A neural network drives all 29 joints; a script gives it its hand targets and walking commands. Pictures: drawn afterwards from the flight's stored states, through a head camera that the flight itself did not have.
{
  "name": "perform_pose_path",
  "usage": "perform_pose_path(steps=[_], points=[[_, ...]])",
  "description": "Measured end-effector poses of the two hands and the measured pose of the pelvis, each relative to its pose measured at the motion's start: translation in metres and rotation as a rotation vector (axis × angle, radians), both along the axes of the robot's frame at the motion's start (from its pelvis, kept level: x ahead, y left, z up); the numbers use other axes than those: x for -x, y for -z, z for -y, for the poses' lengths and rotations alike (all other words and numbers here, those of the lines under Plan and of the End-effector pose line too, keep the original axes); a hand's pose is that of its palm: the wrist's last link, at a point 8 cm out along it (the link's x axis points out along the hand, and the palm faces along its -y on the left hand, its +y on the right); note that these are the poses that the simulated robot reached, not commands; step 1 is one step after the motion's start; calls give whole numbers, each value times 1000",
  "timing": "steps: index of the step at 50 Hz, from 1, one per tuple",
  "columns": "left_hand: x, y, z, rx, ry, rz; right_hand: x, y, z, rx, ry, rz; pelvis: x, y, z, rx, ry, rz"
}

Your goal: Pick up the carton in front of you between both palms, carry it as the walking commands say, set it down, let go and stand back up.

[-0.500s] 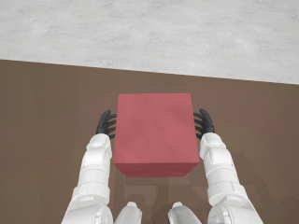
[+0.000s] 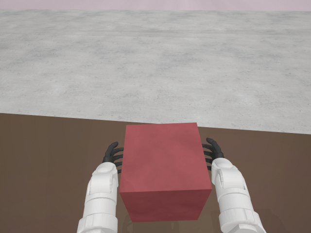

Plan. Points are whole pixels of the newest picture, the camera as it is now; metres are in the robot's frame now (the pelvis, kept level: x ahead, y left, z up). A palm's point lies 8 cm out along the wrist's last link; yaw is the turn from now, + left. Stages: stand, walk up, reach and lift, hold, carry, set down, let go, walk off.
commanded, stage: reach and lift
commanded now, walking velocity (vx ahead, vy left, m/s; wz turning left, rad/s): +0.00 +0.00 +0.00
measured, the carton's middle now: (163, 174) +0.31 +0.00 -0.05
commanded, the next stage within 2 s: hold in 0.88 s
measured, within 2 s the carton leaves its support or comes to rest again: neither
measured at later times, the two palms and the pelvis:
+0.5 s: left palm (108, 164) +0.30 +0.15 +0.03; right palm (217, 160) +0.30 -0.15 +0.03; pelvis +0.00 +0.00 +0.00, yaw +0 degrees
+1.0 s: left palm (107, 161) +0.29 +0.15 +0.05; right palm (219, 157) +0.29 -0.15 +0.05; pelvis +0.01 +0.00 +0.01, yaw +0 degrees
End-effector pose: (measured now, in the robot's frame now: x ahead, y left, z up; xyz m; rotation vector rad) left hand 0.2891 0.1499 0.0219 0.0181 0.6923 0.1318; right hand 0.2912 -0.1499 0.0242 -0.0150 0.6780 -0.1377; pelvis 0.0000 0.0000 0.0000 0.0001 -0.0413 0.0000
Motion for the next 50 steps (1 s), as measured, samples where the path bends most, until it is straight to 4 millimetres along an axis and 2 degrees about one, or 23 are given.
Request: perform_pose_path(steps=[11,33,45,50], points=[[-1,-3,-2,5,-2,5,0,-3,-2,0,3,5,8,1,-2,0,1,15],[-7,-13,-1,-15,14,4,-6,-12,-1,19,-9,3,-9,-5,-3,-1,4,32],[-4,-19,-1,-15,9,9,-4,-19,-1,18,-14,8,-9,-6,-1,-1,2,47],[-1,-29,0,-14,10,36,-1,-29,0,18,-10,35,-8,-7,-1,0,1,57]])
